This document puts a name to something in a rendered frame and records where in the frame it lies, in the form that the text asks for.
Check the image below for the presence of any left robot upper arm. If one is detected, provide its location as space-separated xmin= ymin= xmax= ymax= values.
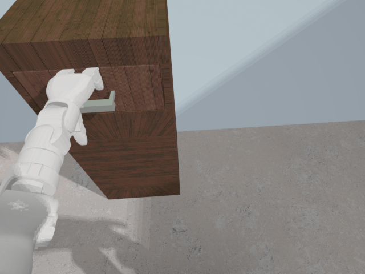
xmin=0 ymin=190 xmax=59 ymax=274

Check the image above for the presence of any left robot forearm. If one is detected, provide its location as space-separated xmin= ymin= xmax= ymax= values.
xmin=0 ymin=98 xmax=80 ymax=197

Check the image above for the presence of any cabinet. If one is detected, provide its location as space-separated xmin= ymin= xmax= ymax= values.
xmin=0 ymin=0 xmax=180 ymax=199

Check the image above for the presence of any drawer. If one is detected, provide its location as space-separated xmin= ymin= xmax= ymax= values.
xmin=13 ymin=63 xmax=165 ymax=114

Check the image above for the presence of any handle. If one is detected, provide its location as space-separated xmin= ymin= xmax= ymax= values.
xmin=79 ymin=91 xmax=115 ymax=113

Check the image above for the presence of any robot left hand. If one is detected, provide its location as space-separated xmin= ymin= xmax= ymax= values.
xmin=46 ymin=67 xmax=104 ymax=145

